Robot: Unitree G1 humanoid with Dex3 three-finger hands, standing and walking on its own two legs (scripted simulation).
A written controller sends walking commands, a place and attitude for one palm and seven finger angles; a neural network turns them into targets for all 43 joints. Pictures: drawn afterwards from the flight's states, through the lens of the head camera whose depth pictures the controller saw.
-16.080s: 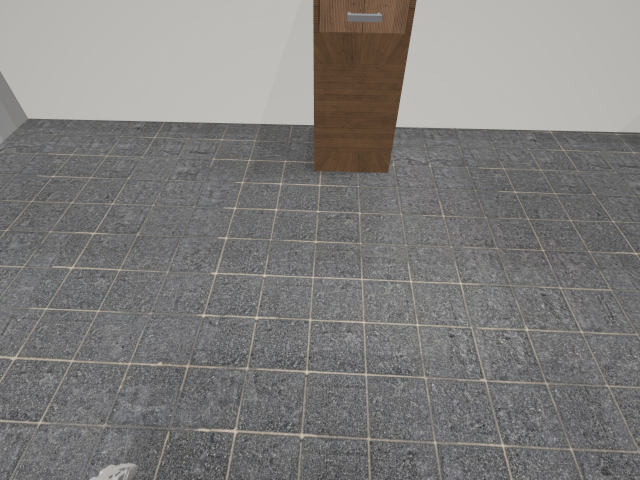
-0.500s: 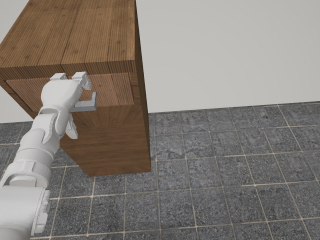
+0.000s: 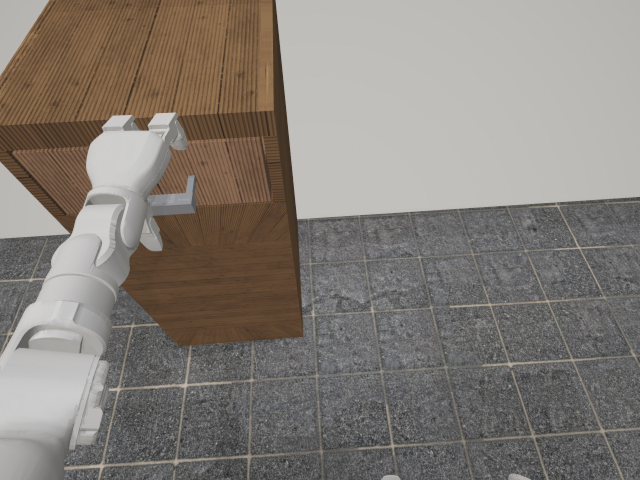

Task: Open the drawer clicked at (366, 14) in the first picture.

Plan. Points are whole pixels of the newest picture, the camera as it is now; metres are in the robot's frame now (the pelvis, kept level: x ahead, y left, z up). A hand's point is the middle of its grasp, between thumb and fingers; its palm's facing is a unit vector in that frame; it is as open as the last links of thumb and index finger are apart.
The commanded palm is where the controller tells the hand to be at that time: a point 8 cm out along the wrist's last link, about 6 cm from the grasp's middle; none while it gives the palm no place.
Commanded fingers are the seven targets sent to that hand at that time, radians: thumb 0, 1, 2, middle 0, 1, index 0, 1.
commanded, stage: move the hooked fingers above the handle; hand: left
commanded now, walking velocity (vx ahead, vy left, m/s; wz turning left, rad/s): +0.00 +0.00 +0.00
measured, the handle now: (151, 194) +0.51 +0.26 +0.01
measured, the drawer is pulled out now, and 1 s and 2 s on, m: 0.00 0.00 0.00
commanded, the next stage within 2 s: lower the fingers behind the handle in 0.18 s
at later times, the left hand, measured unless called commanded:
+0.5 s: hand (138, 213) +0.44 +0.24 +0.06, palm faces +0.02 -0.03 -1.00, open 13.8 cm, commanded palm +0.42 +0.24 +0.11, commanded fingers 0.00 -0.50 0.30 -0.30 -1.20 -0.30 -1.20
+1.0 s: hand (144, 227) +0.44 +0.24 +0.03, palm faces -0.01 -0.02 -1.00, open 13.8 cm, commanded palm +0.42 +0.25 +0.08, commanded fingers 0.00 -0.50 0.30 -0.30 -1.20 -0.30 -1.20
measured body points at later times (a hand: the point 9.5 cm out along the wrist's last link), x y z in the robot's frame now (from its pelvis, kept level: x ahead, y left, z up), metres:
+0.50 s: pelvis -0.01 +0.00 +0.00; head +0.07 -0.01 +0.44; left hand +0.44 +0.24 +0.11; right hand +0.06 -0.29 -0.13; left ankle -0.02 +0.11 -0.72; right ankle +0.00 -0.13 -0.72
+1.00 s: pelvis -0.01 +0.00 -0.01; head +0.07 -0.01 +0.44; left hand +0.44 +0.24 +0.08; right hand +0.02 -0.28 -0.14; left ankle -0.02 +0.11 -0.72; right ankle +0.00 -0.13 -0.72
